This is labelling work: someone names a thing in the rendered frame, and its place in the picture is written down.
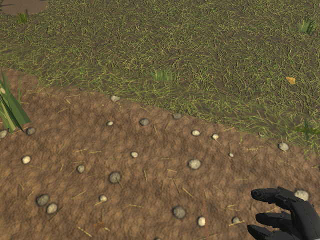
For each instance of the right robot hand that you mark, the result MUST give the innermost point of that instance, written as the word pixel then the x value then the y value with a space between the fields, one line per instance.
pixel 303 222

